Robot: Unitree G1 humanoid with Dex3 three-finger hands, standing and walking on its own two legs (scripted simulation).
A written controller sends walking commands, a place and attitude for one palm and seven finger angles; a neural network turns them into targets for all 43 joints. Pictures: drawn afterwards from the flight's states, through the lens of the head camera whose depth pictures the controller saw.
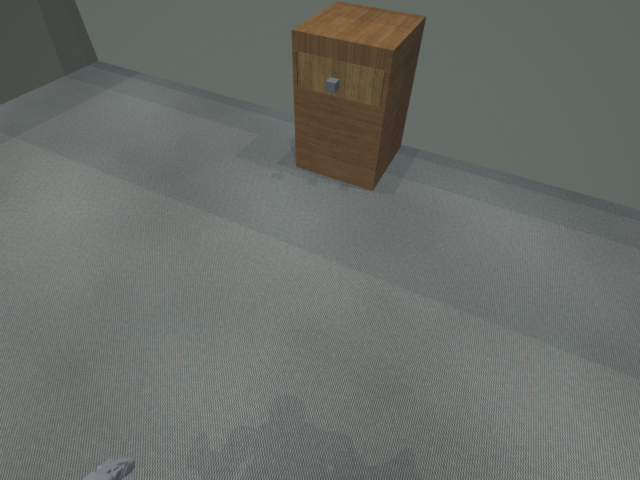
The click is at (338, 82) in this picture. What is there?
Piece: drawer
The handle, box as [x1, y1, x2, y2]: [325, 77, 339, 93]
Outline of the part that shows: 330,77 326,80 325,90 334,93 338,89 339,79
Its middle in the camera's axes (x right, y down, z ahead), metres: +0.05 -0.64 +1.60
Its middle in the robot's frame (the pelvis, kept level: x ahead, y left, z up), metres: +1.61 +0.01 -0.25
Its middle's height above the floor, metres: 0.52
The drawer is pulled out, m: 0.00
